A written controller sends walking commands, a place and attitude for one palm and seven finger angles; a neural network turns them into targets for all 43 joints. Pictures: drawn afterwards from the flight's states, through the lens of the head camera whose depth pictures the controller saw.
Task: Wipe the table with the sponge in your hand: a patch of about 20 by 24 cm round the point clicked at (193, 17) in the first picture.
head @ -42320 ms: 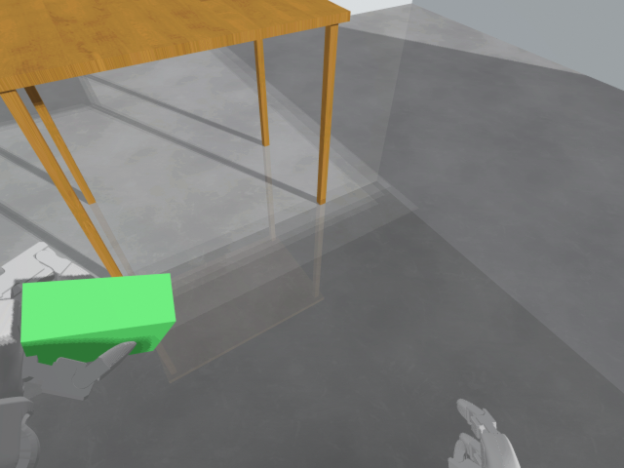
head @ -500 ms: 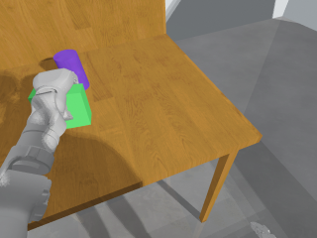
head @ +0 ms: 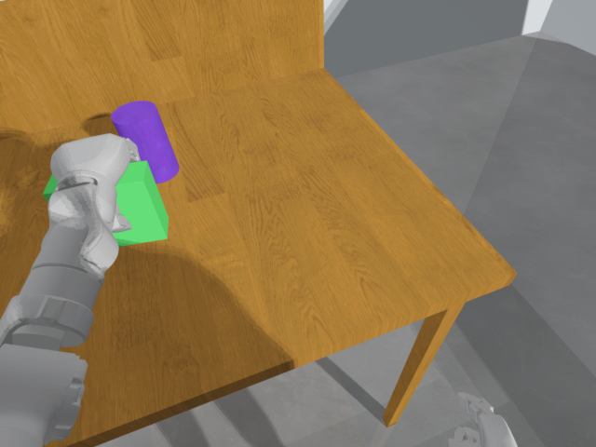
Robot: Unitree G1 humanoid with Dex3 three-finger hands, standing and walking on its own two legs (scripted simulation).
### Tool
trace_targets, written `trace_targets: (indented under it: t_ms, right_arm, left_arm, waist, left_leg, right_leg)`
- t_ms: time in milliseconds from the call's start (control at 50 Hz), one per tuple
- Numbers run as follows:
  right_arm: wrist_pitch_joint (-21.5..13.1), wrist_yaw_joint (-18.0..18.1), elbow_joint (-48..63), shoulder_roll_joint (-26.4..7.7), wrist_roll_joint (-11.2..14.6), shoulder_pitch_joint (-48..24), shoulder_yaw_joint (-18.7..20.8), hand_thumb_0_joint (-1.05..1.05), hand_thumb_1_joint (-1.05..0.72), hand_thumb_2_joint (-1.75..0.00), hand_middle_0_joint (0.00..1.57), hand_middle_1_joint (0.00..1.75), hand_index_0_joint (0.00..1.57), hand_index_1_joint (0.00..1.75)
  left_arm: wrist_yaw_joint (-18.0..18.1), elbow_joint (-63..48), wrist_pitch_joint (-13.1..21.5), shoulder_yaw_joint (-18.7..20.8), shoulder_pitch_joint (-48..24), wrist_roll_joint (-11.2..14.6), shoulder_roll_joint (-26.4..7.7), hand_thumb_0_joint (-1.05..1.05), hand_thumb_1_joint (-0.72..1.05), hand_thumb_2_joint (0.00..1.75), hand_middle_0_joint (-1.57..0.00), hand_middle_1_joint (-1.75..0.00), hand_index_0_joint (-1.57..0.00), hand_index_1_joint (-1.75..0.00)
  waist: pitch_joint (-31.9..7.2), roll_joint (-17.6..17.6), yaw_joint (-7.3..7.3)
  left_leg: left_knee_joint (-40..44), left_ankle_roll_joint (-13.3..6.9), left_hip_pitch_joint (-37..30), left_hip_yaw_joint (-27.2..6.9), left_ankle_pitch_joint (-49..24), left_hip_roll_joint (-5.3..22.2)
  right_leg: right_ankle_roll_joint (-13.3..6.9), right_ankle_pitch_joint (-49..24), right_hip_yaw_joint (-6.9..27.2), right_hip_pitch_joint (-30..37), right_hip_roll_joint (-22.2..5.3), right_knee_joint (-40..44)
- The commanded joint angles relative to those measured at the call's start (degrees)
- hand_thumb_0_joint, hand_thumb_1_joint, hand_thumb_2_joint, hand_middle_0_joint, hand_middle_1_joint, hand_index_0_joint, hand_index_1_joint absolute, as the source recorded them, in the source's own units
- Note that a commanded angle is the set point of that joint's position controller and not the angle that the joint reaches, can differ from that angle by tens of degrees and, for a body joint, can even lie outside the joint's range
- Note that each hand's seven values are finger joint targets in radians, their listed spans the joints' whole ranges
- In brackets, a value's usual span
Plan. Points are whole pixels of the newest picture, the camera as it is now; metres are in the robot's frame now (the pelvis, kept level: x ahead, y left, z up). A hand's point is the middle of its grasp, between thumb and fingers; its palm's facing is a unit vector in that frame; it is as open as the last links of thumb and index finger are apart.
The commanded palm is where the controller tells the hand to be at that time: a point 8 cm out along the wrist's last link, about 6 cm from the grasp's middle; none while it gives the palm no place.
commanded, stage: slide back across to the first lane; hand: left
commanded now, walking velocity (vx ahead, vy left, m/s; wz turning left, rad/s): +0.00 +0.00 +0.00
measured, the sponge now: (118, 216) +0.39 +0.30 +0.11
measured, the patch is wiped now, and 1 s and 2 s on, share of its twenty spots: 1.00 1.00 1.00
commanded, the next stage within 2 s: wipe back along the first lane in 0.20 s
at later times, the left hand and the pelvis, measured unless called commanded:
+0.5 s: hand (72, 211) +0.36 +0.33 +0.15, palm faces +0.00 -0.05 -1.00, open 9.2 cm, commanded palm +0.33 +0.32 +0.19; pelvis +0.02 +0.02 +0.00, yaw +2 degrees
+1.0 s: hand (77, 236) +0.32 +0.31 +0.15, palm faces +0.08 -0.07 -1.00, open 9.2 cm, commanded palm +0.28 +0.29 +0.17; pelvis +0.01 +0.02 +0.00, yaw +1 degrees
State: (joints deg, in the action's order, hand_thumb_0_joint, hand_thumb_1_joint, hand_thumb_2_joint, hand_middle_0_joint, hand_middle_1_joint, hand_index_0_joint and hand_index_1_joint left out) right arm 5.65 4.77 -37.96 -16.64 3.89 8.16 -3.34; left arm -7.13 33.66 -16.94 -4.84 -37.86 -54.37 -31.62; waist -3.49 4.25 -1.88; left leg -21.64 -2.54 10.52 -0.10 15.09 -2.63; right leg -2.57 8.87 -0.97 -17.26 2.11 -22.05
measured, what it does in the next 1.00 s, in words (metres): stands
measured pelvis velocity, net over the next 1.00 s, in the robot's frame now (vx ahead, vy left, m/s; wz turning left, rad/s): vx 0.01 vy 0.02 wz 0.02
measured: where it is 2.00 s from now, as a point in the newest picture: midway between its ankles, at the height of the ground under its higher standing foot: outside the picture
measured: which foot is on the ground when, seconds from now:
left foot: down 0.00-1.00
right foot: down 0.00-1.00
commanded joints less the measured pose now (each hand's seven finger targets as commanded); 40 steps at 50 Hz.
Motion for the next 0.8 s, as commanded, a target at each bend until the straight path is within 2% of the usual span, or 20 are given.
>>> trace_targets:
  t_ms: [0,40,60,100,120,160,220,240,260,320,380,420,520,600,620,660,680,700,720,780]
  right_arm:
    - [-2.6,0.0,9.1,-6.8,-0.1,-6.5,2.7,0.0,-0.9,-0.9,0.2,0.3,0.2,0.3]
    - [-2.6,-0.2,9.1,-6.8,-0.2,-6.7,2.9,0.0,-0.9,-0.9,0.2,0.3,0.2,0.3]
    - [-2.8,-0.1,9.7,-6.8,0.0,-7.8,2.7,0.0,-0.9,-0.9,0.2,0.3,0.2,0.3]
    - [-2.7,0.0,8.7,-7.0,-0.1,-6.7,2.7,0.0,-0.9,-0.9,0.2,0.3,0.2,0.3]
    - [-2.8,0.0,8.5,-7.1,-0.1,-6.6,2.8,0.0,-0.9,-0.9,0.2,0.3,0.2,0.3]
    - [-3.3,0.1,9.1,-6.9,0.2,-7.4,2.7,0.0,-0.9,-0.9,0.2,0.3,0.2,0.3]
    - [-3.5,0.0,8.8,-6.9,-0.1,-6.2,3.0,0.0,-0.9,-0.9,0.2,0.3,0.2,0.3]
    - [-3.5,0.1,8.3,-7.2,-0.1,-5.8,3.0,0.0,-0.9,-0.9,0.2,0.3,0.2,0.3]
    - [-3.8,0.2,8.9,-7.0,0.0,-6.7,2.9,0.0,-0.9,-0.9,0.2,0.3,0.2,0.3]
    - [-3.8,-0.3,8.9,-7.0,-0.5,-5.8,3.1,0.0,-0.9,-0.9,0.2,0.3,0.2,0.3]
    - [-3.9,-1.1,10.0,-6.6,-0.6,-6.6,3.1,0.0,-0.9,-0.9,0.2,0.3,0.2,0.3]
    - [-3.6,-1.6,10.0,-6.6,-0.5,-7.3,3.1,0.0,-0.9,-0.9,0.2,0.3,0.2,0.3]
    - [-3.6,-2.5,10.6,-6.4,-0.6,-9.0,3.0,0.0,-0.9,-0.9,0.2,0.3,0.2,0.3]
    - [-3.4,-2.6,10.0,-6.4,-0.4,-10.1,2.5,0.0,-0.9,-0.9,0.2,0.3,0.2,0.3]
    - [-3.3,-2.7,10.5,-6.3,-0.5,-10.8,2.5,0.0,-0.9,-0.9,0.2,0.3,0.2,0.3]
    - [-3.6,-3.0,11.8,-5.7,-0.1,-13.0,2.1,0.0,-0.9,-0.9,0.2,0.3,0.2,0.3]
    - [-3.5,-2.9,11.6,-5.6,-0.5,-11.5,2.1,0.0,-0.9,-0.9,0.2,0.3,0.2,0.3]
    - [-3.3,-3.1,10.9,-5.8,-0.5,-11.6,2.1,0.0,-0.9,-0.9,0.2,0.3,0.2,0.3]
    - [-3.0,-3.2,11.1,-5.8,-0.5,-12.1,1.9,0.0,-0.9,-0.9,0.2,0.3,0.2,0.3]
    - [-3.0,-3.0,12.0,-5.5,-0.4,-12.8,1.6,0.0,-0.9,-0.9,0.2,0.3,0.2,0.3]
  left_arm:
    - [0.8,-13.8,-0.8,7.1,-16.2,-1.9,-19.3,0.0,0.1,1.3,-1.2,-1.6,-1.2,-1.6]
    - [0.4,-15.8,-0.9,7.9,-14.8,-1.4,-19.6,0.0,0.1,1.3,-1.2,-1.6,-1.2,-1.6]
    - [-0.1,-17.2,-0.9,8.0,-15.7,-0.7,-19.9,0.0,0.1,1.3,-1.2,-1.6,-1.2,-1.6]
    - [-0.5,-15.5,-1.3,7.6,-15.6,-0.7,-19.7,0.0,0.1,1.3,-1.2,-1.6,-1.2,-1.6]
    - [-0.8,-16.5,-1.0,8.1,-16.0,-1.1,-20.4,0.0,0.1,1.3,-1.2,-1.6,-1.2,-1.6]
    - [-1.4,-18.0,-0.7,6.1,-17.1,-1.5,-18.4,0.0,0.1,1.3,-1.2,-1.6,-1.2,-1.6]
    - [-2.2,-19.0,0.0,5.3,-16.0,-1.3,-17.3,0.0,0.1,1.3,-1.2,-1.6,-1.2,-1.6]
    - [-2.3,-18.4,0.3,6.3,-16.6,-1.5,-18.5,0.0,0.1,1.3,-1.2,-1.6,-1.2,-1.6]
    - [-2.6,-19.7,0.7,6.6,-16.1,-1.1,-18.6,0.0,0.1,1.3,-1.2,-1.6,-1.2,-1.6]
    - [-2.5,-20.7,1.6,7.7,-11.3,-0.5,-18.2,0.0,0.1,1.3,-1.2,-1.6,-1.2,-1.6]
    - [-2.3,-25.1,1.6,6.8,-6.8,0.6,-15.2,0.0,0.1,1.3,-1.2,-1.6,-1.2,-1.6]
    - [-1.9,-26.8,0.7,5.3,-5.2,0.9,-12.9,0.0,0.1,1.3,-1.2,-1.6,-1.2,-1.6]
    - [-1.0,-31.3,-2.4,3.5,-1.2,0.9,-9.8,0.0,0.1,1.3,-1.2,-1.6,-1.2,-1.6]
    - [-1.0,-30.8,-5.2,3.5,0.5,0.5,-9.7,0.0,0.1,1.3,-1.2,-1.6,-1.2,-1.6]
    - [-1.1,-33.1,-5.4,2.8,0.9,0.5,-9.0,0.0,0.1,1.3,-1.2,-1.6,-1.2,-1.6]
    - [-1.3,-36.3,-6.0,2.8,3.6,1.1,-8.0,0.0,0.1,1.3,-1.2,-1.6,-1.2,-1.6]
    - [-1.4,-35.4,-6.4,1.4,4.4,1.2,-6.3,0.0,0.1,1.3,-1.2,-1.6,-1.2,-1.6]
    - [-1.3,-34.2,-6.7,3.2,6.3,1.3,-7.9,0.0,0.1,1.3,-1.2,-1.6,-1.2,-1.6]
    - [-1.5,-34.3,-7.0,2.8,7.6,1.5,-7.5,0.0,0.1,1.3,-1.2,-1.6,-1.2,-1.6]
    - [-1.6,-36.5,-7.8,1.5,6.9,1.1,-6.1,0.0,0.1,1.3,-1.2,-1.6,-1.2,-1.6]
  waist:
    - [-18.0,-2.6,-2.63]
    - [-17.2,-3.3,-2.46]
    - [-16.9,-1.9,-2.57]
    - [-14.7,-3.3,-1.81]
    - [-15.2,-2.6,-1.71]
    - [-15.6,-1.1,-1.31]
    - [-15.8,-1.8,-1.05]
    - [-15.6,-1.7,-0.77]
    - [-16.4,0.0,-1.24]
    - [-17.1,-1.1,-2.23]
    - [-17.6,-1.0,-2.58]
    - [-15.5,-0.7,-2.48]
    - [-15.5,-1.1,-3.12]
    - [-13.5,-3.3,-3.09]
    - [-14.6,-1.5,-3.57]
    - [-15.2,-1.5,-4.03]
    - [-14.4,-3.2,-3.83]
    - [-12.6,-3.5,-3.98]
    - [-11.8,-3.6,-4.31]
    - [-11.8,-4.1,-4.13]
  left_leg:
    - [1.7,-0.3,2.1,-1.0,-22.2,0.4]
    - [1.5,-0.3,1.7,-0.8,-22.9,0.4]
    - [1.9,-0.3,1.6,-1.2,-22.8,0.4]
    - [1.8,-0.3,1.6,-1.0,-22.3,0.4]
    - [1.7,-0.2,0.9,-1.1,-23.1,0.4]
    - [1.7,-0.1,-0.1,-1.7,-24.1,0.6]
    - [0.9,0.1,-2.2,-2.0,-26.3,0.8]
    - [0.8,0.3,-2.3,-2.2,-26.9,0.9]
    - [0.9,0.3,-2.8,-2.4,-27.9,0.9]
    - [0.3,0.8,-3.1,-2.7,-31.6,1.1]
    - [-0.1,1.4,-4.3,-3.2,-36.3,1.7]
    - [0.2,2.1,-4.7,-3.5,-36.6,2.2]
    - [0.6,2.7,-5.0,-3.8,-36.8,2.4]
    - [1.4,2.6,-3.7,-3.7,-33.4,2.5]
    - [1.6,2.8,-4.2,-3.8,-33.9,2.3]
    - [1.5,2.4,-4.5,-4.1,-34.2,2.6]
    - [1.3,2.3,-4.0,-3.8,-33.7,2.4]
    - [1.7,2.6,-3.4,-3.9,-33.0,2.6]
    - [2.0,2.5,-2.8,-3.7,-31.4,2.5]
    - [2.1,1.8,-2.4,-3.4,-28.1,2.3]
  right_leg:
    - [-2.6,-15.8,2.5,20.0,-2.2,-0.6]
    - [-2.5,-17.1,2.5,20.0,-2.3,-0.5]
    - [-2.8,-16.5,2.7,19.8,-2.4,-0.2]
    - [-2.6,-16.0,2.2,18.7,-2.2,0.3]
    - [-2.7,-16.3,2.1,18.4,-2.1,0.3]
    - [-3.1,-15.3,2.0,17.1,-1.9,0.5]
    - [-2.9,-16.1,1.2,16.4,-1.8,0.6]
    - [-3.0,-16.3,1.1,15.9,-1.7,0.6]
    - [-3.3,-16.2,1.3,16.1,-1.6,0.6]
    - [-3.2,-18.8,1.1,17.5,-1.9,0.0]
    - [-3.0,-19.0,0.4,16.7,-1.7,-0.3]
    - [-2.8,-17.2,0.0,14.8,-1.4,0.2]
    - [-2.8,-15.7,-0.2,14.9,-1.1,0.2]
    - [-3.0,-14.0,-0.5,15.0,-0.9,0.3]
    - [-3.1,-13.9,-0.3,15.7,-0.9,0.3]
    - [-3.2,-13.8,0.1,16.3,-0.7,-0.1]
    - [-3.0,-13.8,-0.6,16.1,-0.9,-0.3]
    - [-3.0,-13.8,-0.5,15.8,-0.8,0.1]
    - [-2.9,-12.9,-0.7,15.9,-0.8,0.1]
    - [-3.1,-11.1,-0.5,15.7,-0.8,-0.1]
